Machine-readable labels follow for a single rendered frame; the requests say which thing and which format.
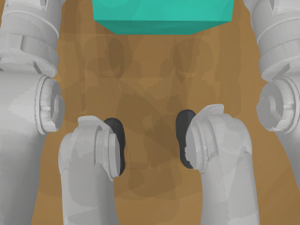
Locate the robot right upper arm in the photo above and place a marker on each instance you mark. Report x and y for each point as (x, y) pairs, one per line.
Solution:
(278, 110)

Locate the robot shin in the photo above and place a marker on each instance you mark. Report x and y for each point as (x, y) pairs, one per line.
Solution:
(219, 109)
(83, 121)

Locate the left robot shin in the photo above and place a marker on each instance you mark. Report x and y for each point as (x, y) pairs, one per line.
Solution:
(83, 121)

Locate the robot left upper arm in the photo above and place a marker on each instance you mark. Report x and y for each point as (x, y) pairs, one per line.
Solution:
(31, 106)

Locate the right robot forearm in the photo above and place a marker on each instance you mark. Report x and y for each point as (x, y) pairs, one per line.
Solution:
(276, 24)

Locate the right robot shin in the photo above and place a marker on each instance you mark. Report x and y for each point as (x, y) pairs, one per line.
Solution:
(219, 109)

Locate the left robot forearm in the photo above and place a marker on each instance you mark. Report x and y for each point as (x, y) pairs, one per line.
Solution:
(29, 33)

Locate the carton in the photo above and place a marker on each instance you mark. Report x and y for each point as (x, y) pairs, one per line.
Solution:
(161, 17)

